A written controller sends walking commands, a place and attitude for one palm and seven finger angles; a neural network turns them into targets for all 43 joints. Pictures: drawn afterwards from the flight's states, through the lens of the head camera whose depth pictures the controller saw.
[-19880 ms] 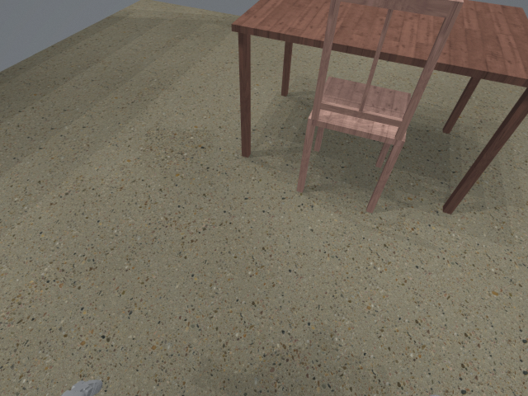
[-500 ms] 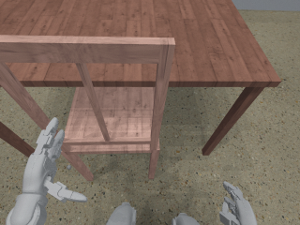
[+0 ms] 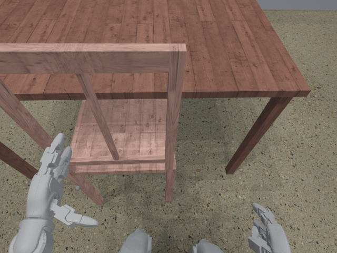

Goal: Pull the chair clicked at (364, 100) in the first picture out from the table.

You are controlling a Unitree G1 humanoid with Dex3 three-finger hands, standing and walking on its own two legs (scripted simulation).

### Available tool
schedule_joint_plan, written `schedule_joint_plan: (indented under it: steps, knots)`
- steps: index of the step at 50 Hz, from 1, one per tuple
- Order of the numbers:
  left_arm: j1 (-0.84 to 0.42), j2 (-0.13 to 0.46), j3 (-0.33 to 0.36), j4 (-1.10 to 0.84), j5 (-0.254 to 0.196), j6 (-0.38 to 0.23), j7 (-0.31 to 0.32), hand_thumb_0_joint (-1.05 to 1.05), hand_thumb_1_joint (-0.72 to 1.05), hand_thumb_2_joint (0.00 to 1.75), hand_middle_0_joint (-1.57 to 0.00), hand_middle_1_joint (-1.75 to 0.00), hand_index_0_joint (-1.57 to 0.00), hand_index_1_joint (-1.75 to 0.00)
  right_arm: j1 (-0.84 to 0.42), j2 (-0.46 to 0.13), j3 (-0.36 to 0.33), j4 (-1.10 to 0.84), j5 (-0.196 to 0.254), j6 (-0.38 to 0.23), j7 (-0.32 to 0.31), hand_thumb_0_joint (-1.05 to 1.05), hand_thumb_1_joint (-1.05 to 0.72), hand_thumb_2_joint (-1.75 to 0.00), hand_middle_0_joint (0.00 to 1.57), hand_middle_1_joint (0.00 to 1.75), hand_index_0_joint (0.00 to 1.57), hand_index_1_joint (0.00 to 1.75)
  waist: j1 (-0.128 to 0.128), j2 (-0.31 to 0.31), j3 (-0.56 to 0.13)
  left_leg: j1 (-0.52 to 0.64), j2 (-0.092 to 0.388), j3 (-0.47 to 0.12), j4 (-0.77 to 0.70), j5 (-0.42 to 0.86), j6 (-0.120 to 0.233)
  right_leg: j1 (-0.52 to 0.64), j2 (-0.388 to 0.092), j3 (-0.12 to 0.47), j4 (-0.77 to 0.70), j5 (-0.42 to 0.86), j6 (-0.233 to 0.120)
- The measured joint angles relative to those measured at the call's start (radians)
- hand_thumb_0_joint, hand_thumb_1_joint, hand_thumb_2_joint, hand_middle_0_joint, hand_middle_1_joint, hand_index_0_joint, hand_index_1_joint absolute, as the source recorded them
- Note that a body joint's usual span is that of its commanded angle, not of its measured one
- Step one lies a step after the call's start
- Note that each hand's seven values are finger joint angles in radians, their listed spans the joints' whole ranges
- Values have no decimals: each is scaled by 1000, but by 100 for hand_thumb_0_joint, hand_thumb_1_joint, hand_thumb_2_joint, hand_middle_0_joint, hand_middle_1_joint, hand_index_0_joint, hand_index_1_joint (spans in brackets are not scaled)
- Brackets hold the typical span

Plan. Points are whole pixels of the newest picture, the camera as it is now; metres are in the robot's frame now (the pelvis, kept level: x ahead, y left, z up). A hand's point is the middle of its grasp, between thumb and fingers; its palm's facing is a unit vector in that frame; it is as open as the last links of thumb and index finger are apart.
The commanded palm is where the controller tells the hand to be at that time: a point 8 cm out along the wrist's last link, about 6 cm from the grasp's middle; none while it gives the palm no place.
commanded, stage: aim the fingers beside a spindle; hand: left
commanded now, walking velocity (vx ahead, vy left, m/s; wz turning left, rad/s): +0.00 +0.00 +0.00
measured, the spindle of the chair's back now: (103, 126) +0.40 +0.19 +0.03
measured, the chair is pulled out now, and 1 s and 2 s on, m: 0.00 0.00 0.00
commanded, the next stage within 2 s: none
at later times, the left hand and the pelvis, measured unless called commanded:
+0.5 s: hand (89, 189) +0.25 +0.19 +0.02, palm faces +0.07 -1.00 -0.04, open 16.9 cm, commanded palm +0.23 +0.24 +0.03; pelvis +0.00 +0.00 -0.01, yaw +0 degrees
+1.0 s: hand (101, 191) +0.25 +0.17 +0.00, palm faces +0.05 -1.00 -0.02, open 16.9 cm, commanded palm +0.23 +0.22 +0.01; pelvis -0.01 +0.00 -0.03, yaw -1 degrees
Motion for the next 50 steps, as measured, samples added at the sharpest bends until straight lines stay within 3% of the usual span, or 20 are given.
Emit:
schedule_joint_plan:
  steps: [16,35,50]
  knots:
    - [16,-20,-28,-3,10,-13,3,-1,-50,30,-6,-8,-6,-8,-5,-2,-6,-7,-3,3,3,1,-90,-90,20,30,20,30,1,-1,-8,-23,1,-2,22,-9,-6,-25,1,-2,29,-13,-6]
    - [-21,-40,-75,-2,41,-18,61,-1,-50,30,-6,-8,-6,-8,-4,6,-3,-17,-11,28,17,1,-90,-90,20,30,20,30,-8,-2,-16,-91,4,6,74,-24,-2,-98,1,7,84,-28,-4]
    - [-21,-56,-118,-17,66,-40,97,-1,-50,30,-6,-8,-6,-8,-24,6,-5,-29,-16,49,22,1,-90,-90,20,30,20,30,-1,-4,-22,-154,1,0,132,-44,1,-156,-2,2,139,-49,-2]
